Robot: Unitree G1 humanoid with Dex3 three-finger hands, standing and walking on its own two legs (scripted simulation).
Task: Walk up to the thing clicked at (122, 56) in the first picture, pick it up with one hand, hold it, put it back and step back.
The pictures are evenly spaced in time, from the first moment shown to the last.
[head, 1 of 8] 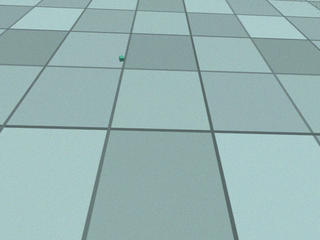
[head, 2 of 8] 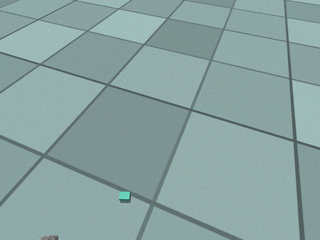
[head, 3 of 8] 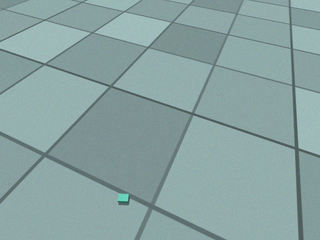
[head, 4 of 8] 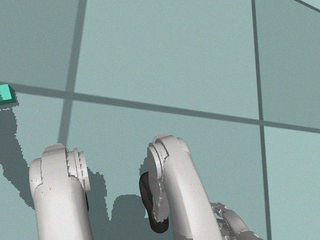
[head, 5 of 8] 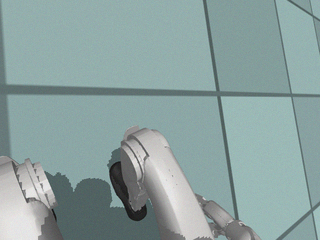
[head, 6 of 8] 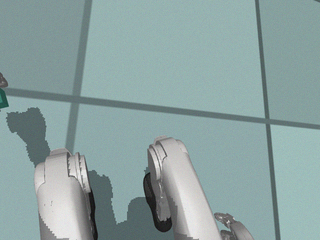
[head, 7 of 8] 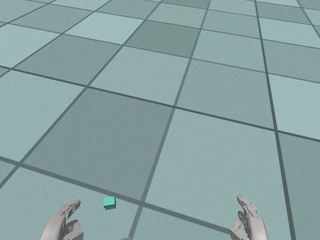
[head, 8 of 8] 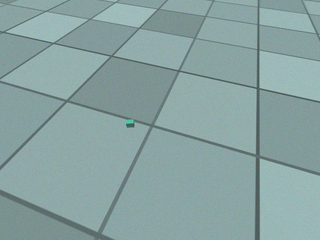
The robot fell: no
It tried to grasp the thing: yes
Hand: left
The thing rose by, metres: 0.68
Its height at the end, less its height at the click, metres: +0.00
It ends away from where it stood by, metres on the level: 0.02
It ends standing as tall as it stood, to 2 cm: yes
